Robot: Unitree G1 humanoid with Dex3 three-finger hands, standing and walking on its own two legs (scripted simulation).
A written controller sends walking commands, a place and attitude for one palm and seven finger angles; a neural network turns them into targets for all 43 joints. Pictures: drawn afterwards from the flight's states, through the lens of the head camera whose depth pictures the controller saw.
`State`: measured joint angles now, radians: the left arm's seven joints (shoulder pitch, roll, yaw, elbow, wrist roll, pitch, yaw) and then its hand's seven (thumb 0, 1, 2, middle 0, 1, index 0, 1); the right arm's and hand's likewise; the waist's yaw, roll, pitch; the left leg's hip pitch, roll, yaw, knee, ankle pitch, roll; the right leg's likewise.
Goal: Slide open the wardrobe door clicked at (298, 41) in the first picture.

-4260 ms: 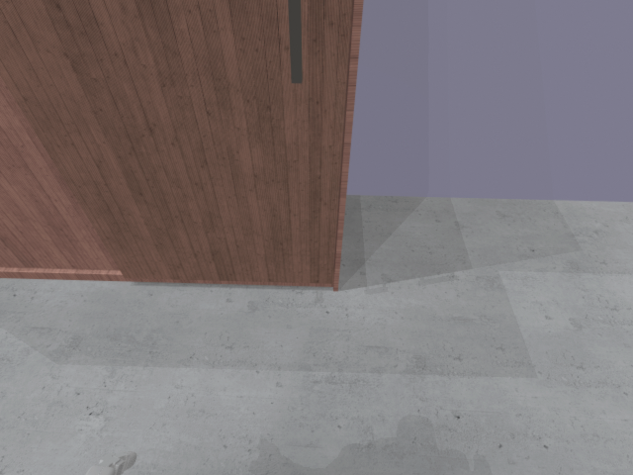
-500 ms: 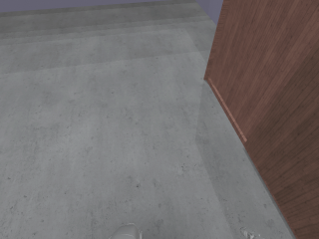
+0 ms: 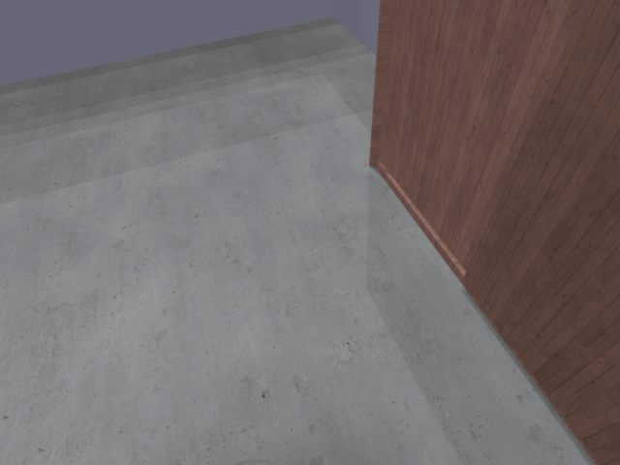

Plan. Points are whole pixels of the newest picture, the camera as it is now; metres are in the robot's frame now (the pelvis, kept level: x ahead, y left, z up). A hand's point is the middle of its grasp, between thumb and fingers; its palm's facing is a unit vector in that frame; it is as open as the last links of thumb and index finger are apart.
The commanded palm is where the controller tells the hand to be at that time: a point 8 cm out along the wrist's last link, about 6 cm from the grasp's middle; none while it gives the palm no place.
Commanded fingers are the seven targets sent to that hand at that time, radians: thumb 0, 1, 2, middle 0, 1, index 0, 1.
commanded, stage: turn to face it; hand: right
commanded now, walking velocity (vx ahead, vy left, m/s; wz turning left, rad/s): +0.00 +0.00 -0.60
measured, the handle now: out of the picture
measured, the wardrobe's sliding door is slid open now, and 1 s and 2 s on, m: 0.00 0.00 0.00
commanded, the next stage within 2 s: take the last steps up to it in 1.80 s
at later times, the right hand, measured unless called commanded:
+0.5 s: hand out of the picture +0.01 -0.17 -0.14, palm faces +0.32 +0.90 -0.29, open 7.4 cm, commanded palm none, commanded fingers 0.00 -0.90 -0.90 0.20 0.30 0.20 0.30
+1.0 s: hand out of the picture -0.14 -0.21 -0.17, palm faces +0.60 +0.75 -0.26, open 7.4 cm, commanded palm none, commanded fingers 0.00 -0.90 -0.90 0.20 0.30 0.20 0.30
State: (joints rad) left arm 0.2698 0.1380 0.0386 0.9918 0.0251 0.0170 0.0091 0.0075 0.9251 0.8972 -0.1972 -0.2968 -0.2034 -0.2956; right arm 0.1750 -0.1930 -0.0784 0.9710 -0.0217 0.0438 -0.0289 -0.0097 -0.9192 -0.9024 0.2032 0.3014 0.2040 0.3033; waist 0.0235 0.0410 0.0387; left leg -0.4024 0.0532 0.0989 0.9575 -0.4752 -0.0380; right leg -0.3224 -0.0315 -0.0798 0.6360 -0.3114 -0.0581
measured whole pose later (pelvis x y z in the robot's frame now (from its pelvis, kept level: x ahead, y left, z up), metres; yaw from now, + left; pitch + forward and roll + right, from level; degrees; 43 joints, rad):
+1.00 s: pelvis -0.06 +0.01 +0.01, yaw -36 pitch +0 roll +2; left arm 0.13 0.22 0.04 0.89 0.02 0.02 -0.01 0.00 0.91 0.90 -0.20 -0.30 -0.20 -0.30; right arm 0.20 -0.28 -0.09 0.92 -0.02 0.06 -0.01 0.01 -0.91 -0.90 0.20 0.30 0.20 0.30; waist -0.01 0.04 0.10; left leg -0.48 0.11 0.05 1.11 -0.44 -0.10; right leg -0.27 0.01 -0.02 0.54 -0.27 -0.05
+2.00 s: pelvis -0.11 +0.04 +0.01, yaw -63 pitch -2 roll +1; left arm 0.17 0.16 0.02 0.96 0.02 0.01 0.01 0.00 0.91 0.90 -0.20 -0.30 -0.21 -0.30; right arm 0.23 -0.24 -0.06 0.99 -0.02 0.05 -0.02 0.00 -0.91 -0.90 0.20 0.30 0.20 0.30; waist -0.01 0.02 0.05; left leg -0.38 0.07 0.04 0.93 -0.43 -0.08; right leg -0.20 0.03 -0.02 0.43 -0.20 -0.06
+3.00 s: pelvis +0.00 -0.17 +0.02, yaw -62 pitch -1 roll +0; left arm 0.32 0.14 0.05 1.07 0.02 -0.06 0.02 -0.01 0.94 0.90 -0.20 -0.30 -0.20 -0.30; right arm 0.18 -0.22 -0.09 1.01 -0.04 0.01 0.01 0.00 -0.91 -0.90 0.19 0.30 0.19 0.30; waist 0.01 0.04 0.02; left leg -0.57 0.13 0.05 0.96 -0.16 -0.04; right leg -0.08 -0.05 -0.20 0.37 -0.26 -0.02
